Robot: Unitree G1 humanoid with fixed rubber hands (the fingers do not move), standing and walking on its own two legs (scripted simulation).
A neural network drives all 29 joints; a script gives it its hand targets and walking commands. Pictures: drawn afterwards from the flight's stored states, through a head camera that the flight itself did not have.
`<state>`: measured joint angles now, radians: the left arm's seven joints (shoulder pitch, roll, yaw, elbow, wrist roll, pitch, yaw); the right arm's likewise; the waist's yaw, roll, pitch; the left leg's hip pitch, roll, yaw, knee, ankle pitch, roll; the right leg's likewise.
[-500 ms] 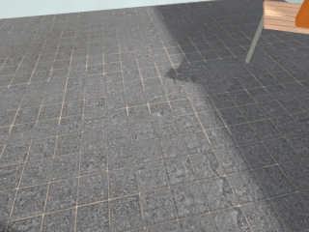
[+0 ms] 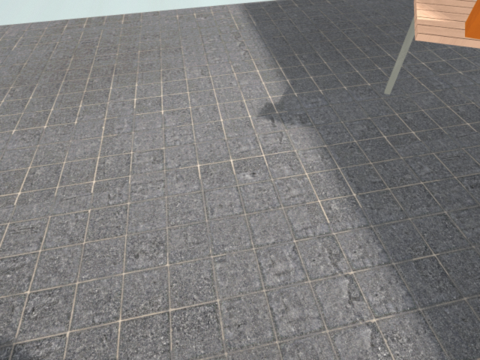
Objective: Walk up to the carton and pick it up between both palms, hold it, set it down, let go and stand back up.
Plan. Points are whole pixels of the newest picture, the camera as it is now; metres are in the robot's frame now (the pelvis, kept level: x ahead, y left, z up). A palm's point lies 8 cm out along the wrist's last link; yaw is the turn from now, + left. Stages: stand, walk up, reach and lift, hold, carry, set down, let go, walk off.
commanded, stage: stand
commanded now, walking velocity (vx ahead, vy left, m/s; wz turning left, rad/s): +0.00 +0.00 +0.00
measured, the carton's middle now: out of the picture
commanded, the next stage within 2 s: walk up in 1.88 s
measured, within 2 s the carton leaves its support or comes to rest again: neither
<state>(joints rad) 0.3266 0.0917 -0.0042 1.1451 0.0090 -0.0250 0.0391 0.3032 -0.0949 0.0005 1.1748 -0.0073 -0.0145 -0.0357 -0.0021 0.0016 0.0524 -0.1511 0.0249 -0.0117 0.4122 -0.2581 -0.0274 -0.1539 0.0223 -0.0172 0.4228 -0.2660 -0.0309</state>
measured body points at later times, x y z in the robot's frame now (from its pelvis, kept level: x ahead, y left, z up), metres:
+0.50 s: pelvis +0.00 +0.00 +0.00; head +0.02 -0.01 +0.45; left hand -0.02 +0.20 -0.16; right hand -0.02 -0.20 -0.17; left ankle -0.02 +0.14 -0.74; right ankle -0.03 -0.10 -0.74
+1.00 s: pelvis -0.01 +0.00 +0.00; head +0.00 +0.00 +0.45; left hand -0.04 +0.20 -0.16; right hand -0.05 -0.20 -0.17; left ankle -0.02 +0.14 -0.74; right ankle -0.03 -0.10 -0.74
